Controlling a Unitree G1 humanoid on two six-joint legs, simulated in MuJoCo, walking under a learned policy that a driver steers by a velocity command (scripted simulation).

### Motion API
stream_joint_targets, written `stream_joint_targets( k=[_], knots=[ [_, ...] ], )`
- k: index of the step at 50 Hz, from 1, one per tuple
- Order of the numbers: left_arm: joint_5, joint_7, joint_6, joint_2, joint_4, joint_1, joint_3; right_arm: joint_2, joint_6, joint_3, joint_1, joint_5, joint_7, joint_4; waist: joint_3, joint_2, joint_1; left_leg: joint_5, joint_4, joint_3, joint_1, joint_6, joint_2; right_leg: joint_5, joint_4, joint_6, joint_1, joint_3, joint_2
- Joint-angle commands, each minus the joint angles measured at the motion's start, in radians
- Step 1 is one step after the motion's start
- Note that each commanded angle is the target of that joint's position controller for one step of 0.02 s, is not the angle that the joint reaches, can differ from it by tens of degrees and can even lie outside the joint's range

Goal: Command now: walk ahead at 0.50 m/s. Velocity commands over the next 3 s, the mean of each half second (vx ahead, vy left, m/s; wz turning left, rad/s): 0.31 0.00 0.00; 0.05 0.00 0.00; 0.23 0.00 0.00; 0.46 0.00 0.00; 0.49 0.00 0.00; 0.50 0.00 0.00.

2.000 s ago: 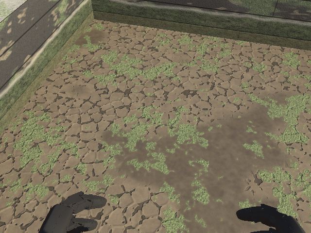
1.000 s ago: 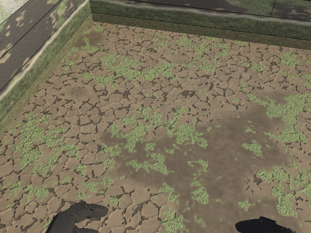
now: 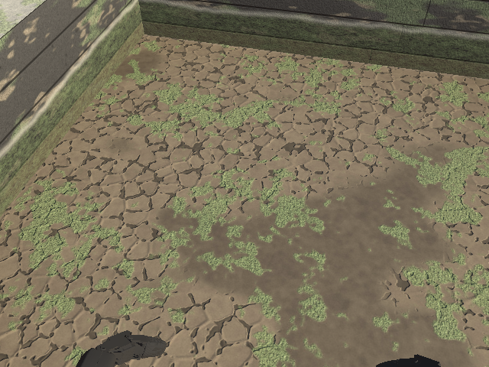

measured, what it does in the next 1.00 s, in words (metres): stands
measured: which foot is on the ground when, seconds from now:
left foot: down 0.00-1.00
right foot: down 0.00-1.00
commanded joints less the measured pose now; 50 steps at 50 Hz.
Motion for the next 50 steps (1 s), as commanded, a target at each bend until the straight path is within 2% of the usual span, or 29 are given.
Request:
stream_joint_targets(
  k=[1, 3, 4, 5, 7, 8, 9, 10, 14, 22, 32, 33, 35, 37, 46, 47, 48, 49, 50],
  knots=[
    [0.002, 0.005, -0.018, 0.086, -0.099, -0.113, 0.032, -0.083, -0.019, -0.030, -0.079, 0.000, -0.002, -0.096, -0.081, 0.003, -0.001, 0.194, -0.044, -0.076, -0.074, 0.028, 0.074, 0.257, -0.012, -0.017, 0.115, 0.151, -0.140],
    [-0.005, 0.002, -0.018, 0.096, -0.102, -0.090, 0.033, -0.094, -0.016, -0.032, -0.072, 0.005, -0.003, -0.100, -0.086, -0.007, 0.007, 0.250, -0.023, -0.074, -0.066, 0.024, 0.075, 0.330, -0.009, -0.016, 0.127, 0.149, -0.144],
    [0.003, 0.004, -0.019, 0.087, -0.092, -0.109, 0.032, -0.082, -0.018, -0.031, -0.066, 0.000, -0.004, -0.091, -0.097, -0.004, -0.007, 0.211, -0.045, -0.076, -0.063, 0.026, 0.075, 0.286, -0.008, -0.021, 0.127, 0.152, -0.140],
    [0.001, 0.005, -0.019, 0.086, -0.095, -0.110, 0.032, -0.085, -0.019, -0.031, -0.072, -0.001, -0.004, -0.093, -0.086, 0.003, -0.002, 0.201, -0.046, -0.076, -0.070, 0.027, 0.075, 0.271, -0.011, -0.019, 0.123, 0.152, -0.139],
    [-0.005, 0.002, -0.016, 0.097, -0.089, -0.072, 0.034, -0.094, -0.014, -0.034, -0.044, 0.007, -0.005, -0.086, -0.107, -0.011, 0.001, 0.273, -0.032, -0.079, -0.051, 0.024, 0.079, 0.371, -0.010, -0.021, 0.148, 0.153, -0.148],
    [-0.006, 0.004, -0.015, 0.093, -0.068, -0.069, 0.038, -0.090, -0.015, -0.037, -0.023, 0.005, -0.003, -0.065, -0.103, -0.002, -0.007, 0.211, -0.057, -0.080, -0.049, 0.032, 0.078, 0.295, -0.020, -0.030, 0.148, 0.158, -0.142],
    [-0.016, 0.002, -0.012, 0.107, -0.071, -0.041, 0.041, -0.109, -0.012, -0.042, -0.019, 0.014, 0.000, -0.066, -0.081, -0.004, 0.005, 0.265, -0.047, -0.084, -0.054, 0.031, 0.082, 0.359, -0.027, -0.028, 0.151, 0.158, -0.150],
    [-0.019, 0.001, -0.010, 0.112, -0.055, -0.024, 0.046, -0.111, -0.010, -0.047, 0.001, 0.018, 0.000, -0.053, -0.090, -0.006, 0.002, 0.269, -0.049, -0.083, -0.042, 0.033, 0.082, 0.372, -0.031, -0.033, 0.162, 0.160, -0.152],
    [-0.033, 0.001, 0.000, 0.116, -0.024, 0.007, 0.059, -0.115, -0.003, -0.062, 0.032, 0.027, 0.003, -0.023, -0.052, -0.001, 0.000, 0.231, -0.072, -0.080, -0.052, 0.038, 0.078, 0.323, -0.060, -0.043, 0.159, 0.158, -0.148],
    [-0.048, 0.010, 0.010, 0.119, 0.033, 0.068, 0.081, -0.122, 0.005, -0.087, 0.098, 0.041, -0.003, 0.028, -0.032, 0.004, 0.001, 0.241, -0.092, -0.069, -0.052, 0.041, 0.069, 0.311, -0.086, -0.047, 0.162, 0.147, -0.137],
    [-0.053, 0.026, 0.014, 0.121, 0.078, 0.133, 0.092, -0.125, 0.011, -0.101, 0.167, 0.048, -0.017, 0.063, -0.017, 0.003, 0.002, 0.252, -0.104, -0.056, -0.053, 0.038, 0.055, 0.312, -0.096, -0.045, 0.151, 0.133, -0.128],
    [-0.044, 0.035, 0.015, 0.091, 0.098, 0.141, 0.087, -0.097, 0.012, -0.099, 0.199, 0.040, -0.017, 0.089, -0.013, 0.010, -0.001, 0.112, -0.123, -0.044, -0.061, 0.050, 0.042, 0.168, -0.102, -0.052, 0.147, 0.129, -0.119],
    [-0.049, 0.039, 0.015, 0.095, 0.103, 0.144, 0.091, -0.099, 0.010, -0.104, 0.201, 0.047, -0.016, 0.092, 0.045, 0.001, 0.005, 0.080, -0.141, -0.046, -0.090, 0.056, 0.041, 0.115, -0.119, -0.050, 0.108, 0.131, -0.116],
    [-0.051, 0.043, 0.011, 0.100, 0.113, 0.151, 0.096, -0.104, 0.006, -0.109, 0.207, 0.051, -0.017, 0.098, 0.052, 0.000, 0.007, 0.106, -0.143, -0.046, -0.091, 0.055, 0.041, 0.146, -0.115, -0.049, 0.108, 0.132, -0.116],
    [-0.053, 0.055, 0.010, 0.084, 0.145, 0.175, 0.098, -0.088, 0.002, -0.114, 0.254, 0.054, -0.020, 0.131, 0.020, -0.002, 0.012, 0.202, -0.141, -0.042, -0.063, 0.052, 0.031, 0.261, -0.092, -0.050, 0.145, 0.124, -0.112],
    [-0.064, 0.048, 0.007, 0.114, 0.129, 0.171, 0.102, -0.113, 0.003, -0.118, 0.230, 0.063, -0.021, 0.109, 0.017, -0.007, 0.014, 0.343, -0.123, -0.053, -0.052, 0.040, 0.043, 0.402, -0.088, -0.044, 0.144, 0.126, -0.120],
    [-0.061, 0.047, 0.006, 0.112, 0.134, 0.178, 0.102, -0.112, 0.005, -0.117, 0.238, 0.061, -0.023, 0.113, -0.020, -0.002, 0.011, 0.384, -0.112, -0.051, -0.029, 0.036, 0.043, 0.450, -0.078, -0.044, 0.166, 0.123, -0.122],
    [-0.059, 0.046, 0.008, 0.106, 0.135, 0.185, 0.100, -0.105, 0.008, -0.115, 0.249, 0.058, -0.025, 0.116, -0.036, 0.001, 0.009, 0.393, -0.108, -0.049, -0.020, 0.034, 0.042, 0.462, -0.075, -0.044, 0.178, 0.119, -0.121],
    [-0.048, 0.054, 0.012, 0.069, 0.152, 0.188, 0.094, -0.075, 0.010, -0.110, 0.280, 0.047, -0.024, 0.144, -0.039, 0.006, 0.005, 0.244, -0.126, -0.037, -0.027, 0.045, 0.027, 0.313, -0.078, -0.050, 0.183, 0.114, -0.111]
  ],
)
Next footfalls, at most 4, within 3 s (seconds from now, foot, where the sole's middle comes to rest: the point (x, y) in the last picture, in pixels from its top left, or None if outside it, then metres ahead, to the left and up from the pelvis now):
none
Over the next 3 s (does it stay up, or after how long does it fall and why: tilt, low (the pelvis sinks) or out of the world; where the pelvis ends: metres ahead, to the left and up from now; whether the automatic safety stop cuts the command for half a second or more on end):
stays up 0.00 0.01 0.00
